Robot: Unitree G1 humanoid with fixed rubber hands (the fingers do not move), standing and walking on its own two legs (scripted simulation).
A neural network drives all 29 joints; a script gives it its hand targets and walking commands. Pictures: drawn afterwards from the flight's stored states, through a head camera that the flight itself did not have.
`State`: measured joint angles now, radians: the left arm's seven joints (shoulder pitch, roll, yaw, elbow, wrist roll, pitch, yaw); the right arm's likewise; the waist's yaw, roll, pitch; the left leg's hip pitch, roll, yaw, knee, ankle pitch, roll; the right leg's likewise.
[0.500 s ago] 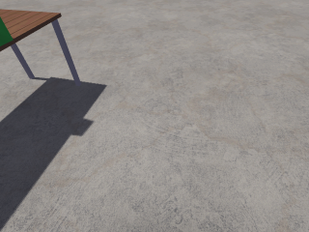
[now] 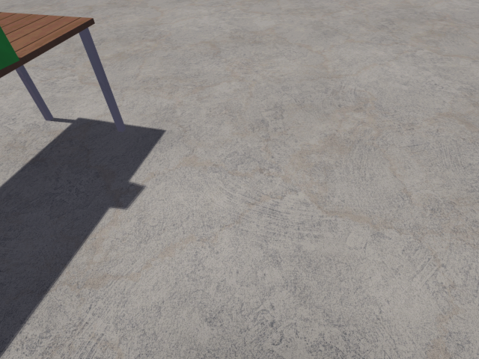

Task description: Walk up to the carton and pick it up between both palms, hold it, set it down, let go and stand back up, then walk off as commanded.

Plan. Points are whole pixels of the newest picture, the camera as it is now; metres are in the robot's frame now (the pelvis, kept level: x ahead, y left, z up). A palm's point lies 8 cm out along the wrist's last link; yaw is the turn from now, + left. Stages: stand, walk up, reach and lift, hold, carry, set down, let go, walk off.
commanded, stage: stand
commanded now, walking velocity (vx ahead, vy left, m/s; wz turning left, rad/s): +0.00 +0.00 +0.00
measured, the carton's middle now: out of the picture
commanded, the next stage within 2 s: none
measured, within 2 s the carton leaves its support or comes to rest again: neither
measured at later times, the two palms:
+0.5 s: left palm out of the picture +0.06 +0.28 -0.12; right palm out of the picture +0.10 -0.24 -0.12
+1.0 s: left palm out of the picture +0.06 +0.28 -0.12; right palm out of the picture +0.10 -0.24 -0.12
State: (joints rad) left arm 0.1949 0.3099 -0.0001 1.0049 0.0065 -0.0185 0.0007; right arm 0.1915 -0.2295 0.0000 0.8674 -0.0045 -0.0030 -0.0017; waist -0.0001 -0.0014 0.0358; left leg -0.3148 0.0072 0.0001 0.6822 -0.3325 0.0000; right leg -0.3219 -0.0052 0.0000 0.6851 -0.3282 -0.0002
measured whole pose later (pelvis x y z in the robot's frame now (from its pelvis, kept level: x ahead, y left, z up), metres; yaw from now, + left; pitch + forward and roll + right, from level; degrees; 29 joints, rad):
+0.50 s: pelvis +0.00 +0.00 +0.00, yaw +0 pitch -2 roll +0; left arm 0.19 0.31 0.00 1.01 0.01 -0.02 0.00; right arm 0.19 -0.23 0.00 0.87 0.00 0.00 0.00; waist 0.00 0.00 0.04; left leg -0.31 0.01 0.00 0.67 -0.33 0.00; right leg -0.32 -0.01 0.00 0.67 -0.32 0.00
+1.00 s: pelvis +0.00 +0.00 +0.00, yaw +0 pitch -2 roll +0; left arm 0.19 0.31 0.00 1.01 0.01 -0.02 0.00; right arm 0.19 -0.23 0.00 0.87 0.00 0.00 0.00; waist 0.00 0.00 0.04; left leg -0.31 0.01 0.00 0.67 -0.32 0.00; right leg -0.32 -0.01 0.00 0.67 -0.32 0.00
